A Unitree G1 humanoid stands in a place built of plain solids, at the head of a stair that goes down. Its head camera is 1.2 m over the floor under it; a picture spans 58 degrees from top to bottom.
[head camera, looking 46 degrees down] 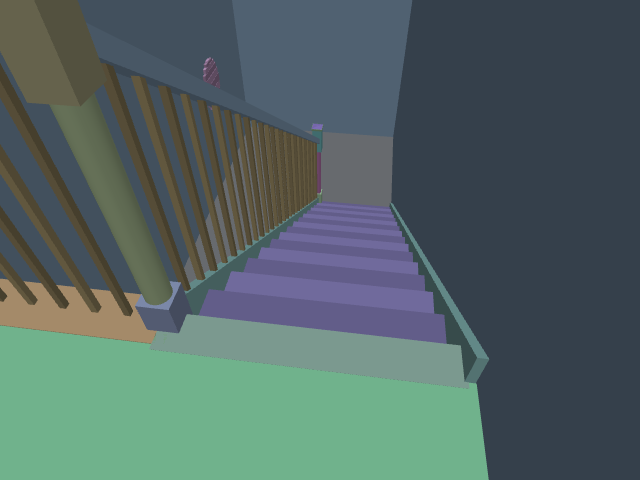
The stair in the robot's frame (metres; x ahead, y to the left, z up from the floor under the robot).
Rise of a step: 0.17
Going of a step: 0.24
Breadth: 0.92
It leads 8 degrees to the right of straight ahead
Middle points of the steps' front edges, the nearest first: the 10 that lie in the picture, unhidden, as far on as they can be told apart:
0.76 0.00 0.00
1.00 -0.01 -0.17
1.23 -0.05 -0.34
1.46 -0.08 -0.51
1.70 -0.11 -0.68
1.93 -0.14 -0.85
2.16 -0.17 -1.02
2.40 -0.20 -1.19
2.63 -0.23 -1.36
2.87 -0.26 -1.53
